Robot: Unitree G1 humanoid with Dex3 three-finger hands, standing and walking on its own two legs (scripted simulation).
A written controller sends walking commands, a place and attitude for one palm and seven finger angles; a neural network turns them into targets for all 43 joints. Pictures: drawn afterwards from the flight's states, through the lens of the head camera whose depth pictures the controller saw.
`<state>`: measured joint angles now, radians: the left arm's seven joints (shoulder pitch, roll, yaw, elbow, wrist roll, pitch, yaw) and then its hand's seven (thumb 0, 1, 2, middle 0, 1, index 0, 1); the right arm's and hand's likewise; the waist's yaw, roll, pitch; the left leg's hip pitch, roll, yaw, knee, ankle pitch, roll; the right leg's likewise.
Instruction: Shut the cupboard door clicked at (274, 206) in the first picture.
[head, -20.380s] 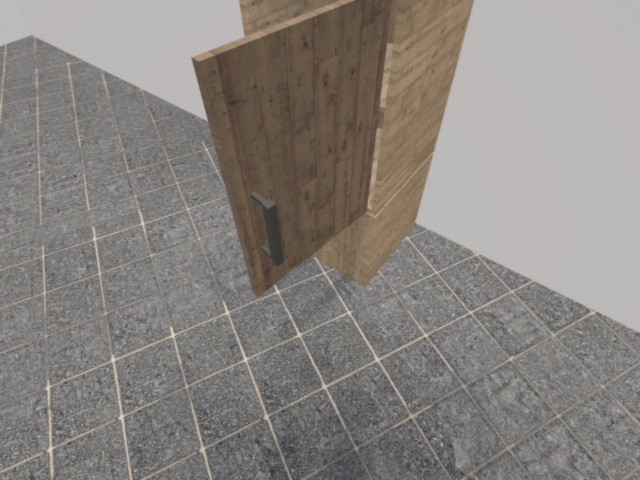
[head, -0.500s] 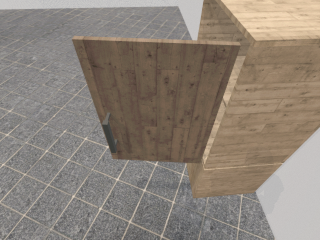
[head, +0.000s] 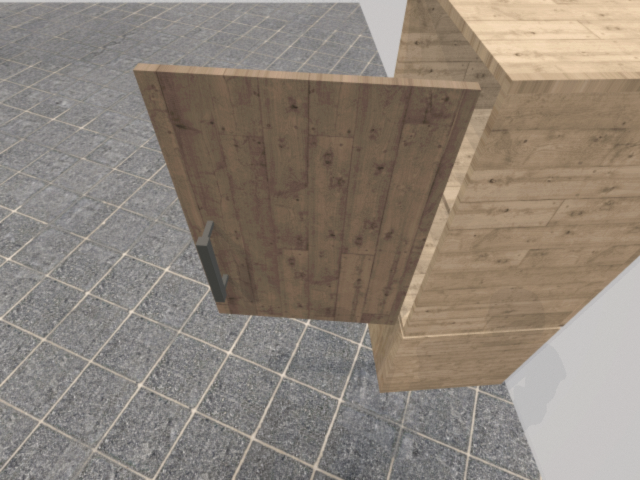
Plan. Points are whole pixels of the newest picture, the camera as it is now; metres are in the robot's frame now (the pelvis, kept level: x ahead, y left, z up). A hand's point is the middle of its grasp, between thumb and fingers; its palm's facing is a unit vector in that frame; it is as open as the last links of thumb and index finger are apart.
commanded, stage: look again from close up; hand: left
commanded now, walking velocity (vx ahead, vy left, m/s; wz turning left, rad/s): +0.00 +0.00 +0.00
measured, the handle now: (215, 263) +0.48 +0.23 -0.11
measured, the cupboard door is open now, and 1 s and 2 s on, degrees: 82 82 82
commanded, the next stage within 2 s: shuffle to correct the standing spot in 0.56 s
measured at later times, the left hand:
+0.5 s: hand out of the picture -0.01 +0.28 -0.18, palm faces -0.02 -0.95 -0.30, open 16.5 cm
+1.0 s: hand out of the picture -0.03 +0.24 -0.18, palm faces -0.05 -0.98 -0.22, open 16.3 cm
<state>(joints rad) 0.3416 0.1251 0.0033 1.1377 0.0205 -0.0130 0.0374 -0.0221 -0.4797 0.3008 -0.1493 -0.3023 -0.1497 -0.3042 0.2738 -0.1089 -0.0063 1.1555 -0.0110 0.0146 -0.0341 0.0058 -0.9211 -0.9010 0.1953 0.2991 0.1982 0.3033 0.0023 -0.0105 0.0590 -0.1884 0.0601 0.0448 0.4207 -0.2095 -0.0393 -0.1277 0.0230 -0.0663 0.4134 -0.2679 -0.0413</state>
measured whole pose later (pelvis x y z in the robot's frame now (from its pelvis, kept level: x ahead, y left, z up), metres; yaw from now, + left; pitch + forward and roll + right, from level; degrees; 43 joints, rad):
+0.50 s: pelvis -0.01 +0.06 -0.01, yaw +0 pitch -2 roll +0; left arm 0.30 0.28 -0.01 1.06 0.03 -0.01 0.04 -0.07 -0.53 0.28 -0.15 -0.30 -0.15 -0.30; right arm 0.16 -0.22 -0.01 1.05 -0.01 -0.01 -0.01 0.00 -0.91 -0.90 0.20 0.30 0.20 0.30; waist 0.02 -0.01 0.03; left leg -0.22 -0.01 0.08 0.51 -0.26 0.05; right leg -0.16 -0.05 -0.03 0.49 -0.30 0.04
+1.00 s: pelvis -0.01 +0.05 -0.01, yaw -3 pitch -1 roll +0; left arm 0.35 0.20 0.01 1.08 0.04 0.03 0.00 -0.01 -0.48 0.30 -0.15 -0.30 -0.15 -0.30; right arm 0.24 -0.19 -0.02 1.09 -0.02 0.02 -0.02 0.00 -0.91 -0.90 0.20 0.30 0.20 0.30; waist 0.00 0.00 0.04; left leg -0.23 0.00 0.12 0.49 -0.25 0.04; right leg -0.21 -0.05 -0.05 0.52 -0.28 0.01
